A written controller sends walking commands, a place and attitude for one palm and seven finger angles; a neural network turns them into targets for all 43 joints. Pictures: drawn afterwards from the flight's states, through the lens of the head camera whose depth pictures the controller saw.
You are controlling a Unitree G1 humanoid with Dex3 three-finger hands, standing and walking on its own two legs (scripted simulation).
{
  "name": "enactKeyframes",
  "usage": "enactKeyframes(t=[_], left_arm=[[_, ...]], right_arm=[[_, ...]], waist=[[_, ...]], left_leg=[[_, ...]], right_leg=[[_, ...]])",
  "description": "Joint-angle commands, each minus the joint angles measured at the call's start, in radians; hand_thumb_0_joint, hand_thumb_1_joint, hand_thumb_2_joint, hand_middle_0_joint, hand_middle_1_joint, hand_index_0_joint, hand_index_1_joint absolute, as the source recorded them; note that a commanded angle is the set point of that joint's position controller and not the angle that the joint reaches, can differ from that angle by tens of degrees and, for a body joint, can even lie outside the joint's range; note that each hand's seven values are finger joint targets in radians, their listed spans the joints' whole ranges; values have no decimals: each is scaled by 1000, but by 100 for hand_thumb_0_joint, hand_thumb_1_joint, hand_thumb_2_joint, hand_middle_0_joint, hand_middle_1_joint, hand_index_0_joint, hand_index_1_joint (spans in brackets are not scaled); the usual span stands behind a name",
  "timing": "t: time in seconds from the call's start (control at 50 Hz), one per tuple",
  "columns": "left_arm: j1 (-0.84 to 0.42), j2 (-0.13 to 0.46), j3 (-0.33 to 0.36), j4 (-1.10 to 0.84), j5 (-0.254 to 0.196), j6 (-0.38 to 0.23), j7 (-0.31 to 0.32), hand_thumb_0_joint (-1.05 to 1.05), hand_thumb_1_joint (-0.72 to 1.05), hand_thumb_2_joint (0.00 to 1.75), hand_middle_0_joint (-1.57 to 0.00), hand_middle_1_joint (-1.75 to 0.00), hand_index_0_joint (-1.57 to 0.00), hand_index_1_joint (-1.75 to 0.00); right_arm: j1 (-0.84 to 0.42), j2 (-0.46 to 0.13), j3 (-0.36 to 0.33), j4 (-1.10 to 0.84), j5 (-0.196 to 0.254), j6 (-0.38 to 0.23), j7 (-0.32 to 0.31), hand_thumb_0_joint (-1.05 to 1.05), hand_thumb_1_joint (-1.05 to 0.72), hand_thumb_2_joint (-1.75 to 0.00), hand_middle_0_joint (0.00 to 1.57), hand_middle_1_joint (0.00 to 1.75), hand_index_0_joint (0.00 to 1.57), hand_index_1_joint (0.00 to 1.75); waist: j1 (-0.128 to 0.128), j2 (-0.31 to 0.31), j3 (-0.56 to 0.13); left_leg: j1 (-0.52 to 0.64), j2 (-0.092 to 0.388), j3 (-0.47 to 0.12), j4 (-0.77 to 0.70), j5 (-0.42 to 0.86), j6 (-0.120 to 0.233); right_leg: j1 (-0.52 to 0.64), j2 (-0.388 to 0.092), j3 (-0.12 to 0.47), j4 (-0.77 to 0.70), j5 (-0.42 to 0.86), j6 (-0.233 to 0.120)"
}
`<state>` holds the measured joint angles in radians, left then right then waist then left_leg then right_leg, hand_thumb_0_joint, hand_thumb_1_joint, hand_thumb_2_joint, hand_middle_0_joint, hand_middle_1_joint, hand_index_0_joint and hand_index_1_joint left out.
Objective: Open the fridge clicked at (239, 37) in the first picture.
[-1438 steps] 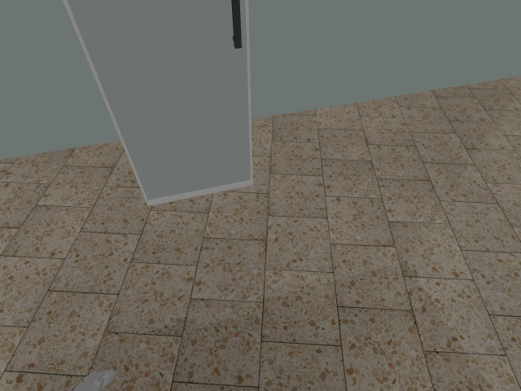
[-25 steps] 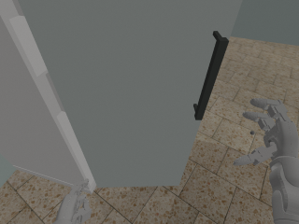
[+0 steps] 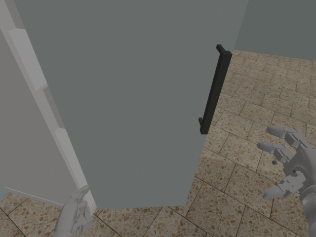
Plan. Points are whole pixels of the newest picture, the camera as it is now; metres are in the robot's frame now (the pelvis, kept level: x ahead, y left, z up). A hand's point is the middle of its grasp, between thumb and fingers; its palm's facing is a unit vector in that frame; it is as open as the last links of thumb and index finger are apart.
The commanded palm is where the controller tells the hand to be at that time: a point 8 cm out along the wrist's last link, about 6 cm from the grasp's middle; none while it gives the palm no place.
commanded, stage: draw the hand back to the body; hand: right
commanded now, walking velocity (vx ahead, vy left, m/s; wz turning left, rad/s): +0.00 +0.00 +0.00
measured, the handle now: (210, 94) +0.47 -0.15 +0.16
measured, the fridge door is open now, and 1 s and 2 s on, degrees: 72 72 72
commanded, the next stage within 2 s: step back with the hand held close in 1.14 s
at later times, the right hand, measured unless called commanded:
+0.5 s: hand (297, 168) +0.22 -0.28 +0.15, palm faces +0.45 +0.84 -0.30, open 11.4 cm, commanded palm +0.17 -0.31 +0.18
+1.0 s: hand (309, 175) +0.20 -0.29 +0.16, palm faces +0.49 +0.80 -0.34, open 7.5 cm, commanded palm +0.15 -0.31 +0.18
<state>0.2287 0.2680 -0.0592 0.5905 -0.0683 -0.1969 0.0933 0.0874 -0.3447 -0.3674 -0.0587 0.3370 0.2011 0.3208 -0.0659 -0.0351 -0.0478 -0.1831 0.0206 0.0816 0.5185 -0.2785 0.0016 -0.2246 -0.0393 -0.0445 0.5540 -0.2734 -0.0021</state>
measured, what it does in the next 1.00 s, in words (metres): stands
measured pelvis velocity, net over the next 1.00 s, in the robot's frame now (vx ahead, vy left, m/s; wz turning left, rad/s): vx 0.01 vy -0.01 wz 0.00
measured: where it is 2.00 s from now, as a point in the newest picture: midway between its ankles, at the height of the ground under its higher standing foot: outside the picture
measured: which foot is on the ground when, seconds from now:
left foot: down 0.00-1.00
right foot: down 0.00-1.00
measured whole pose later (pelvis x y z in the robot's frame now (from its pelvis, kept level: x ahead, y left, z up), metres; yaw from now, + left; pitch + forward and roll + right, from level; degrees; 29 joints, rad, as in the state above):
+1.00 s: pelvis +0.01 -0.01 +0.01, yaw +0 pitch -6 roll +1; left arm 0.19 0.22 -0.03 0.66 0.03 -0.14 0.08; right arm 0.41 -0.33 -0.34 -0.34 0.07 -0.06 -0.10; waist -0.09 -0.04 0.03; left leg -0.04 0.03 0.07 0.37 -0.23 -0.02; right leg -0.08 -0.02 -0.06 0.41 -0.23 -0.02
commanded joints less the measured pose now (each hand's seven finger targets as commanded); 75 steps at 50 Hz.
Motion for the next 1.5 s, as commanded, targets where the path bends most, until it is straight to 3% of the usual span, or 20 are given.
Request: enactKeyframes(t=[0.0,0.04,0.06,0.08,0.1,0.12,0.16,0.26,0.3,0.38,0.46,0.62,0.74,0.92,1.22,1.24,1.26,1.3,1.42,1.48], left_arm=[[-150,101,34,-171,4,-77,23,0,90,90,-20,-30,-20,-30],[-146,101,29,-161,10,-88,27,0,90,90,-20,-30,-20,-30],[-168,91,35,-138,52,-93,19,0,90,90,-20,-30,-20,-30],[-163,87,33,-113,60,-96,16,0,90,90,-20,-30,-20,-30],[-159,86,32,-109,58,-89,12,0,90,90,-20,-30,-20,-30],[-157,89,38,-99,59,-80,7,0,90,90,-20,-30,-20,-30],[-154,81,38,-96,62,-66,5,0,90,90,-20,-30,-20,-30],[-164,82,50,-98,73,-36,1,0,90,90,-20,-30,-20,-30],[-172,81,53,-95,75,-26,5,0,90,90,-20,-30,-20,-30],[-181,76,54,-85,80,-25,6,0,90,90,-20,-30,-20,-30],[-179,75,58,-81,81,-25,1,0,90,90,-20,-30,-20,-30],[-164,81,77,-92,83,3,-11,0,90,90,-20,-30,-20,-30],[-168,71,74,-104,85,8,-11,0,90,90,-20,-30,-20,-30],[-162,76,74,-88,88,1,-2,0,90,90,-20,-30,-20,-30],[-178,67,74,-92,90,5,0,0,90,90,-20,-30,-20,-30],[-181,65,71,-96,91,2,-1,0,90,90,-20,-30,-20,-30],[-189,83,68,-145,76,26,-7,0,90,90,-20,-30,-20,-30],[-179,65,73,-122,85,53,-8,0,90,90,-20,-30,-20,-30],[-146,83,96,-168,80,97,-5,0,90,90,-20,-30,-20,-30],[-142,80,101,-198,73,114,-3,0,90,90,-20,-30,-20,-30]], right_arm=[[-339,-241,-85,-375,11,-106,-19,0,44,-25,25,109,25,109],[-306,-255,-106,-397,12,-130,-30,0,37,-29,24,104,24,104],[-284,-331,-111,-432,-139,-195,-206,0,33,-31,24,102,24,102],[-188,-204,-47,-345,-150,-210,-274,0,30,-32,24,100,24,100],[-132,-150,-11,-312,-159,-214,-302,0,26,-34,24,98,24,98],[-121,-154,-6,-319,-180,-228,-326,0,22,-36,24,96,24,96],[-91,-138,13,-343,-204,-259,-360,0,15,-39,24,92,24,92],[-16,-167,-16,-380,-232,-304,-402,0,-3,-48,23,81,23,81],[-18,-182,-33,-401,-241,-316,-413,0,-10,-51,23,77,23,77],[0,-195,-50,-446,-256,-331,-430,0,-25,-58,22,68,22,68],[51,-174,-39,-459,-264,-338,-432,0,-39,-65,22,60,22,60],[215,-181,-89,-433,-256,-333,-420,0,-68,-80,21,43,21,43],[213,-196,-107,-529,-260,-338,-426,0,-90,-90,20,30,20,30],[204,-179,-84,-481,-266,-320,-435,0,-90,-90,20,30,20,30],[217,-195,-102,-506,-263,-328,-432,0,-90,-90,20,30,20,30],[175,-167,-64,-530,-264,-330,-429,0,-90,-90,20,30,20,30],[44,-310,-195,-618,-275,-376,-446,0,-90,-90,20,30,20,30],[227,-191,-100,-487,-278,-375,-435,0,-90,-90,20,30,20,30],[378,-203,-127,-546,-281,-398,-445,0,-90,-90,20,30,20,30],[397,-236,-162,-618,-277,-409,-453,0,-90,-90,20,30,20,30]], waist=[[14,-89,-124],[8,-77,-148],[-11,-53,-20],[9,-36,19],[9,-14,50],[4,0,37],[6,-77,7],[-5,28,-53],[-5,29,-64],[-10,-67,-48],[-11,-76,-14],[-22,32,9],[-20,-84,-13],[-13,-3,22],[-21,-23,3],[-14,-29,-6],[23,-16,71],[30,89,78],[33,-34,-114],[35,-1,-146]], left_leg=[[-26,-33,-35,-103,124,14],[-3,-34,-29,-102,135,16],[-44,-22,-62,-189,84,10],[-52,-12,-46,-186,42,10],[-58,-12,-38,-176,23,10],[-37,-14,-42,-187,18,11],[-6,-8,-44,-170,25,12],[68,-8,-46,-178,76,7],[84,-9,-45,-182,89,7],[94,-8,-45,-191,123,14],[96,-13,-39,-189,146,16],[119,-17,-33,-187,207,10],[123,-12,-41,-196,207,12],[104,-17,-32,-207,213,9],[125,-13,-39,-217,193,9],[121,-9,-41,-215,201,5],[8,37,-123,-265,242,4],[-46,77,-136,-273,243,7],[30,66,-86,-128,402,-3],[39,50,-87,-91,391,-10]], right_leg=[[104,35,53,-104,127,-25],[111,35,57,-108,138,-24],[58,44,42,-127,96,-24],[54,40,41,-141,53,-19],[45,34,53,-154,26,-16],[53,32,49,-165,19,-18],[79,30,44,-188,8,-16],[109,20,36,-206,74,-25],[120,23,34,-210,92,-26],[141,27,32,-216,126,-22],[143,23,38,-226,158,-15],[124,18,28,-227,225,-15],[146,22,21,-219,225,-14],[148,23,21,-219,229,-20],[151,24,20,-220,206,-20],[160,26,16,-218,209,-23],[69,6,18,-164,133,-38],[62,10,26,-121,134,-37],[78,-24,34,-117,374,-30],[50,-41,49,-123,378,-34]])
